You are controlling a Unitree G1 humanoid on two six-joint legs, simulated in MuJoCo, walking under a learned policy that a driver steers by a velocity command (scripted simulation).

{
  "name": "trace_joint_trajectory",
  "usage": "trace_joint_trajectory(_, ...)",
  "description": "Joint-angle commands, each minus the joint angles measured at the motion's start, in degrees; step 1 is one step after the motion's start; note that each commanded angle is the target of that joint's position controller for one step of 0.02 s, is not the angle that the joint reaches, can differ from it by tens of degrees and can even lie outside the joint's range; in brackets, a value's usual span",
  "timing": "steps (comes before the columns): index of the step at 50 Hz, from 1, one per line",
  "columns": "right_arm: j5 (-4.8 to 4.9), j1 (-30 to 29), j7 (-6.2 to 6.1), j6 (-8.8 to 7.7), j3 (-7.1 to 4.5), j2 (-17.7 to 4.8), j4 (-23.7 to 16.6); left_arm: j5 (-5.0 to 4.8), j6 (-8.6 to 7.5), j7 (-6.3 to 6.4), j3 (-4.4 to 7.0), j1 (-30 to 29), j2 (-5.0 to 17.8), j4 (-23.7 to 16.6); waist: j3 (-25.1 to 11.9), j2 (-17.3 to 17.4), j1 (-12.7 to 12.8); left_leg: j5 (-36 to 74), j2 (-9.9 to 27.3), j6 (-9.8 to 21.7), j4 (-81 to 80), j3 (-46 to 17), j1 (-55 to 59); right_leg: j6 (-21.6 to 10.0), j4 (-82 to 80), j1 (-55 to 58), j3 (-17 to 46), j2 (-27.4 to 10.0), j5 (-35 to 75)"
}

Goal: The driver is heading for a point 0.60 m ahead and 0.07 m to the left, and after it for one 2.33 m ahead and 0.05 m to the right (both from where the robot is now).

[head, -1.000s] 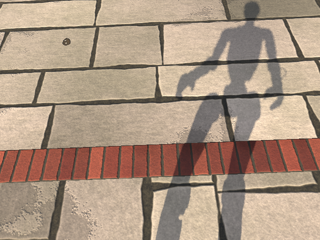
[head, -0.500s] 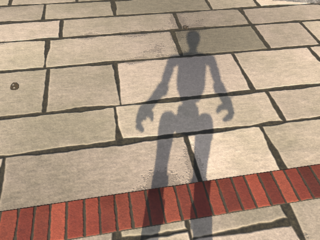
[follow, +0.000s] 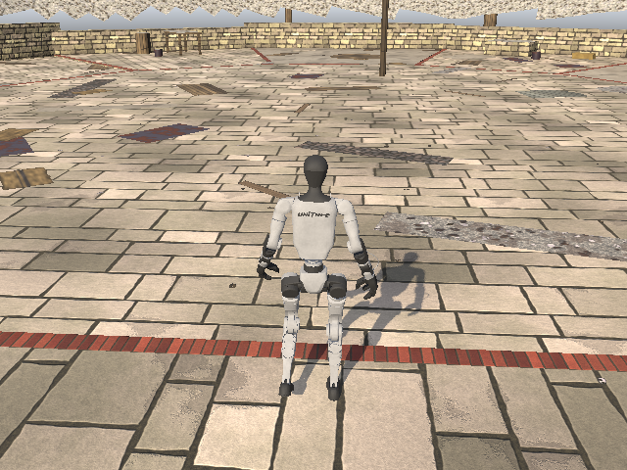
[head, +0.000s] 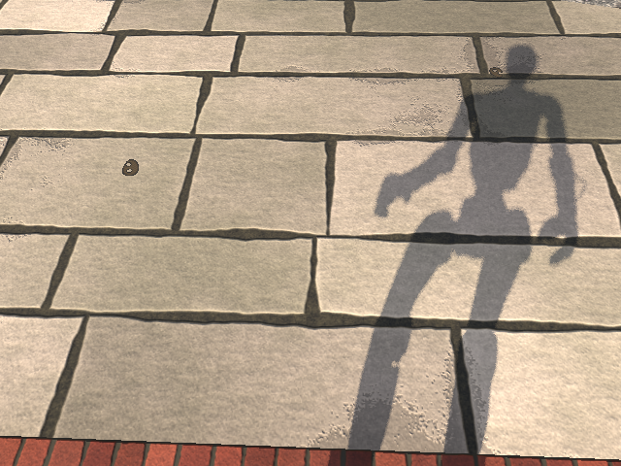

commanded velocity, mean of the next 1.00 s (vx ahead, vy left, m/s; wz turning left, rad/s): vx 0.41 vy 0.00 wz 0.17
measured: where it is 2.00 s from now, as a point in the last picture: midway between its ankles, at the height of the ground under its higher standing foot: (272, 414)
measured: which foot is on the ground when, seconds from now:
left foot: up 0.00-0.34, down 0.36-1.00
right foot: down 0.00-0.38, up 0.40-0.96, down 0.98-1.00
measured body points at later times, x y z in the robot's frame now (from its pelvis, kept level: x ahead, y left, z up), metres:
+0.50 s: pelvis +0.26 +0.08 -0.01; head +0.30 +0.10 +0.44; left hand +0.27 +0.38 -0.13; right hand +0.49 -0.13 -0.10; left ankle +0.31 +0.16 -0.74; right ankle +0.21 -0.10 -0.65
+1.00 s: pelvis +0.53 +0.07 -0.11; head +0.57 +0.07 +0.34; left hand +0.69 +0.35 -0.20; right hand +0.61 -0.21 -0.22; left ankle +0.32 +0.16 -0.72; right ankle +0.65 +0.00 -0.85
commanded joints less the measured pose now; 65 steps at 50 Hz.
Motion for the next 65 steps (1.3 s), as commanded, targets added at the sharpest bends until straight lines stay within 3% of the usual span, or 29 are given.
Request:
trace_joint_trajectory(1, -0.06, -1.3, 0.59, -0.03, -1.14, -3.1, -5.3, 0.15, -0.90, 0.23, 1.80, 2.6, 5.3, -0.8, 0.5, -9.1, 2.0, 4.4, 5.9, -0.3, 0.5, -2.0, -14.1, -9.0, -15.1, 10.1, 14.5, -15.6, 3.0)
trace_joint_trajectory(9, -0.67, -12.3, 2.75, -0.59, 0.38, -0.9, -9.3, -0.58, -0.81, 0.47, 3.24, 4.2, 10.0, 3.2, 3.2, -4.5, 4.3, 23.0, 5.6, -0.3, -21.8, 1.9, -13.7, -8.5, -17.1, 10.9, -0.8, -15.0, 15.4)
trace_joint_trajectory(14, -0.49, -18.9, 4.34, -0.85, 0.08, -2.2, -13.1, -1.96, 0.80, 0.77, 4.00, 8.1, 12.9, 5.7, 4.7, -4.1, 5.5, 18.9, 3.5, 2.8, -30.3, 5.8, -12.7, -6.6, -13.2, 18.4, -5.2, -17.2, 24.1)
trace_joint_trajectory(16, -0.68, -16.5, 4.53, -0.70, -1.12, -4.1, -13.6, -1.93, 1.72, 1.36, 4.47, 8.3, 15.0, 6.1, 1.3, -6.5, 3.0, 13.2, -0.3, 5.0, -31.1, 9.2, -6.4, -5.1, -5.3, 21.2, -7.3, -17.2, 42.9)
trace_joint_trajectory(18, -0.19, -0.2, 3.40, -0.24, -4.40, -9.5, -9.9, -1.65, 2.50, 2.01, 3.90, 7.9, 14.2, 5.6, -8.2, -5.1, -6.0, 15.2, -4.3, 8.8, -34.5, 9.4, 17.4, -2.2, 16.6, 13.5, -10.3, -14.0, 45.6)
trace_joint_trajectory(19, -0.01, 5.4, 2.15, 0.50, -5.87, -15.0, -9.3, 0.20, 2.21, 2.00, 2.27, 10.6, 9.5, 3.7, -14.2, 5.0, -5.9, 11.2, 8.0, 14.6, -34.8, -10.7, 36.3, 0.6, 37.0, -5.4, -10.6, -9.6, 15.7)
trace_joint_trajectory(20, 0.52, 2.4, 2.58, -0.25, -5.38, -16.6, -11.5, 0.55, 0.40, 1.18, 0.58, 11.7, 6.2, 0.6, -22.7, 13.4, -1.8, -3.0, 18.1, 24.6, -45.6, -42.7, 47.4, 2.4, 53.3, -22.9, 0.5, 2.0, -23.2)
trace_joint_trajectory(21, 0.02, 2.8, 3.04, -0.83, -3.72, -10.9, -11.6, -1.61, -1.24, 0.29, 2.01, 5.7, 12.1, -0.4, -20.8, 6.4, -5.5, -5.3, 17.7, 21.2, -49.5, -40.2, 45.9, 1.5, 55.2, -29.0, 8.0, -1.6, -19.9)
trace_joint_trajectory(22, -0.70, 0.7, 3.09, -1.33, -3.14, -9.4, -11.3, -2.79, -2.10, -0.07, 1.91, 2.6, 12.4, -1.4, -12.3, 4.3, -4.4, 0.8, 15.7, 18.8, -49.6, -31.3, 37.4, 0.6, 51.5, -29.5, 7.1, -3.7, -15.4)
trace_joint_trajectory(23, -1.06, -2.9, 3.05, -1.57, -2.66, -7.9, -10.9, -1.97, -2.17, 0.33, 1.57, 3.6, 11.0, -0.2, -7.8, -1.4, -1.2, 10.1, 13.6, 16.6, -49.0, -23.3, 28.8, 0.7, 46.3, -26.5, 6.2, -6.7, -11.5)
trace_joint_trajectory(25, -2.24, -7.2, 2.84, -2.06, -1.39, -4.4, -11.4, -0.83, -0.75, 0.38, 1.70, 6.8, 10.7, 2.0, -6.1, 0.3, 2.0, 23.2, 10.8, 15.2, -49.8, -15.0, 18.8, 1.5, 40.7, -18.7, 6.2, -9.9, -7.9)
trace_joint_trajectory(30, -2.53, -5.6, 1.96, -3.26, -1.99, -6.9, -6.9, -0.14, 1.90, 1.02, 0.18, 3.9, 6.3, 2.1, -3.2, 0.3, 1.6, 31.6, 9.7, 15.5, -54.4, -4.6, 12.1, 4.0, 30.0, -16.8, 4.8, -9.8, 3.6)
trace_joint_trajectory(31, -3.46, -4.7, 1.70, -3.58, -2.25, -7.8, -6.4, -0.25, 1.53, 0.64, 0.50, 4.6, 6.9, 3.1, -4.1, -1.0, 1.2, 32.5, 10.1, 15.2, -53.0, -3.0, 13.3, 3.6, 30.9, -17.0, 5.4, -9.6, 10.6)
trace_joint_trajectory(35, -2.74, -2.7, 0.55, -4.44, -1.94, -6.3, -3.9, -1.68, 0.30, -0.45, 1.88, 0.0, 8.8, 2.2, 0.5, 0.0, -0.2, 30.9, 11.2, 12.1, -50.3, -0.6, 19.6, 2.2, 22.9, -26.2, 11.3, -7.5, 18.8)
trace_joint_trajectory(38, -2.53, -4.2, -1.08, -3.45, -1.83, -5.6, -3.3, -0.20, 0.01, -1.89, 1.59, -2.2, 6.6, 1.0, 1.1, 0.6, -0.8, 25.6, 8.4, 9.5, -45.4, 6.6, 13.0, 1.7, 12.1, -17.6, 7.9, -5.4, 35.5)
trace_joint_trajectory(43, -1.46, 0.0, -3.28, -1.27, -2.24, -5.6, -2.6, -1.07, 1.90, -5.42, 1.09, -8.7, 4.7, -2.9, 3.6, -0.8, -5.4, 20.2, 11.6, 8.8, -30.6, 4.6, 19.4, 2.5, 0.9, -23.4, 6.9, -5.6, 31.6)
trace_joint_trajectory(46, -1.58, 2.5, -4.19, -0.51, -2.26, -5.8, -2.7, -0.94, 2.15, -6.30, 0.66, -9.1, 4.0, -2.6, 2.0, -3.0, -7.1, 19.5, 13.6, 7.5, -20.8, 2.5, 21.8, 2.9, -6.5, -21.9, 6.4, -6.5, 30.9)
trace_joint_trajectory(47, -1.52, 2.8, -3.94, -0.34, -2.13, -5.8, -2.3, -0.85, 1.94, -6.02, 1.07, -6.3, 4.6, -1.6, 1.1, -3.1, -5.7, 21.1, 13.9, 7.3, -16.2, 2.2, 19.4, 2.2, -6.8, -17.6, 5.0, -5.7, 28.3)
trace_joint_trajectory(49, -1.70, 2.8, -2.31, -0.97, -0.97, -3.7, -1.5, 0.11, 0.67, -4.07, 3.27, 9.8, 8.2, 3.8, -5.8, -5.8, 2.5, 20.7, 8.4, 4.0, 5.1, 8.4, 7.8, -1.2, -8.1, 6.9, -1.3, -0.6, 38.1)
trace_joint_trajectory(50, -2.69, 5.1, -1.77, -1.89, -0.25, -0.9, -1.3, -0.11, 0.59, -3.35, 4.50, 16.2, 13.2, 6.0, -11.5, -14.1, 4.2, -14.1, 2.7, -1.3, 25.8, 12.2, -9.3, -6.1, 0.7, 27.2, 6.5, -8.4, 69.5)
trace_joint_trajectory(51, -1.72, 11.5, -0.64, -2.24, 1.46, -0.1, -3.4, 1.03, 0.89, -3.18, 4.44, 17.2, 17.6, 3.7, -26.5, -16.8, 3.3, -36.6, -0.6, -7.1, 53.1, 5.2, -28.8, -19.9, 18.8, 51.7, 26.6, -24.0, 90.5)
trace_joint_trajectory(52, -0.35, 4.2, 0.03, -2.81, 1.44, -5.3, -5.9, -0.77, 2.67, -2.88, 4.05, 18.9, 15.3, 2.8, -36.7, -7.4, 10.1, -33.1, 0.5, -8.6, 55.9, -0.8, -32.7, -24.9, 14.9, 56.1, 30.8, -26.6, 85.4)
trace_joint_trajectory(53, 0.15, -1.1, -0.21, -2.63, 1.94, -4.8, -10.0, -1.85, 4.33, -1.77, 4.05, 14.4, 16.4, 3.3, -35.0, -6.7, 7.5, -25.3, 2.1, -8.2, 53.8, -1.7, -37.9, -23.7, 9.8, 52.2, 32.9, -25.6, 61.0)
trace_joint_trajectory(54, -0.26, -4.9, -1.77, -1.96, 2.17, -4.0, -10.0, -1.95, 5.47, -0.59, 3.29, 9.3, 14.5, 1.8, -28.9, 0.0, 6.4, -18.3, 3.2, -8.1, 51.1, -0.8, -37.9, -21.0, 4.6, 40.7, 33.8, -24.1, 41.6)
trace_joint_trajectory(56, -1.24, -6.9, -4.28, 1.68, 1.88, -3.5, -9.6, -0.53, 6.59, 0.86, 1.12, 4.5, 11.3, 0.6, -13.8, 1.0, 3.1, -15.4, 3.5, -7.5, 41.9, -0.3, -30.1, -18.6, -1.4, 12.5, 32.4, -23.2, 29.9)
trace_joint_trajectory(57, -1.86, -6.1, -4.96, 2.68, 1.80, -3.4, -9.5, 0.76, 5.97, 0.49, 1.11, 2.4, 12.4, -0.7, -9.4, -0.3, 1.3, -12.1, 2.3, -6.4, 40.3, 0.6, -25.5, -18.1, -2.9, 2.3, 30.0, -20.3, 31.9)
trace_joint_trajectory(58, -2.67, -5.2, -5.48, 3.03, 1.91, -2.1, -9.9, 1.55, 5.44, 0.36, 1.33, 1.1, 13.6, -1.2, -8.5, -3.0, -0.2, -10.8, 0.9, -5.8, 40.6, 1.7, -23.3, -17.5, -3.0, -2.8, 27.3, -17.9, 36.7)
trace_joint_trajectory(61, -2.91, -5.6, -5.67, 2.06, 1.02, -2.2, -11.1, 0.40, 5.04, 1.92, 0.78, 2.1, 12.1, -1.2, -9.4, -5.6, -0.5, 2.0, -1.5, -6.6, 35.5, 0.7, -26.1, -14.0, -0.8, -1.1, 22.8, -11.7, 38.5)
trace_joint_trajectory(65, -4.25, -12.1, -4.25, 2.39, 2.64, 3.1, -16.1, -0.91, 8.29, 5.72, -0.18, 3.1, 9.2, -1.9, -9.4, -8.3, 0.0, 13.1, -2.5, -9.5, 9.7, -0.3, -25.4, -10.9, -0.2, 1.9, 22.5, -6.4, 19.3)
